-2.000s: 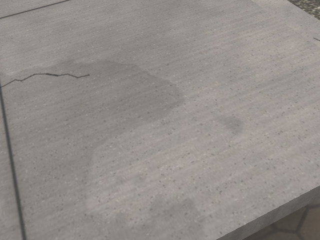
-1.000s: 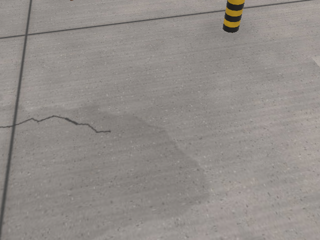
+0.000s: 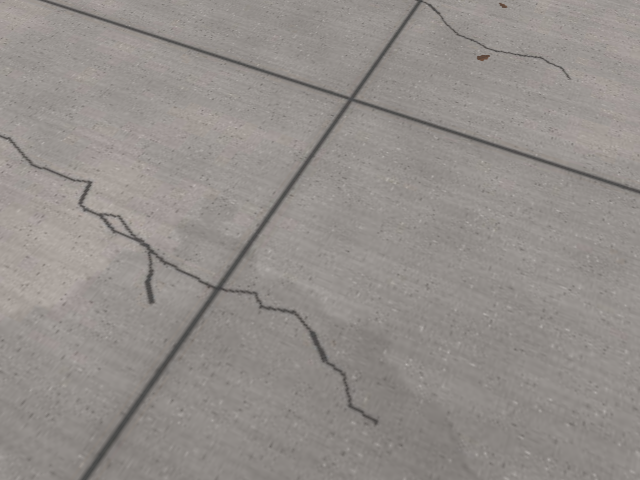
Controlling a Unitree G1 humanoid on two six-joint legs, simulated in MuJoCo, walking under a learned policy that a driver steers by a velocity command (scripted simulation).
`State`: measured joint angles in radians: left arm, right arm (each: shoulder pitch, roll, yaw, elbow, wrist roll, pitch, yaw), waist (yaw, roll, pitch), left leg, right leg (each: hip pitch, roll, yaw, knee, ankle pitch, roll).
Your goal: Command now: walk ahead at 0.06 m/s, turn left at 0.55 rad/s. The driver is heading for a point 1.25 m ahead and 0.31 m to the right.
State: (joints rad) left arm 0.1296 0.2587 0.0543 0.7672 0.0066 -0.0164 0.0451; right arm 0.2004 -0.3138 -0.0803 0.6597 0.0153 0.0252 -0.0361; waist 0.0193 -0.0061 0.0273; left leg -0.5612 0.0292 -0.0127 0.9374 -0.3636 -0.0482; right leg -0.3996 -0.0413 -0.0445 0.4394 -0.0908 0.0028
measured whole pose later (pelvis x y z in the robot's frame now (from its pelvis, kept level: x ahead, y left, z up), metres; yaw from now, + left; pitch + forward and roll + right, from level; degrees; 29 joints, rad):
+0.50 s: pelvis +0.02 +0.01 +0.00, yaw +6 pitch +0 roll +0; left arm 0.20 0.22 0.03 0.83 0.02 0.00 0.01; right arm 0.16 -0.20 -0.02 0.68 -0.02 0.01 -0.02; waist 0.01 0.02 -0.01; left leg -0.32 -0.03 -0.04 0.56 -0.24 0.01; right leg -0.26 -0.02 -0.01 0.56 -0.30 0.01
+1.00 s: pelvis +0.05 +0.01 +0.00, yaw +6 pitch -1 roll +0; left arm 0.28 0.24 0.05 0.95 -0.02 -0.03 0.02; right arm 0.28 -0.21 -0.07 0.83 0.02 -0.04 -0.02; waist 0.02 -0.03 -0.01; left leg -0.30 -0.01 0.03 0.67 -0.41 0.05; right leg -0.19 -0.02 -0.02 0.54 -0.35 -0.03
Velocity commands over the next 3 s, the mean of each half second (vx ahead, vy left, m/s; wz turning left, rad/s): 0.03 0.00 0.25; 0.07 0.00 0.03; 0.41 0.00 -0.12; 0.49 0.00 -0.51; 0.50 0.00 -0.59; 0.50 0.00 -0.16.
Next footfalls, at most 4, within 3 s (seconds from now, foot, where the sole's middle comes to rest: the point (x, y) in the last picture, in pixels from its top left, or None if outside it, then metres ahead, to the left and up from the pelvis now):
0.08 left None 0.08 0.13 -0.77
0.40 right None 0.07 -0.11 -0.77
1.52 right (377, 469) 0.47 -0.09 -0.77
2.02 left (308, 332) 0.78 0.06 -0.77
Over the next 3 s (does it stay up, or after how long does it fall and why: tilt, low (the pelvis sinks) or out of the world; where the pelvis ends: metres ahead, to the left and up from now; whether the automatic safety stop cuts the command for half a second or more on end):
stays up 1.03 -0.31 0.00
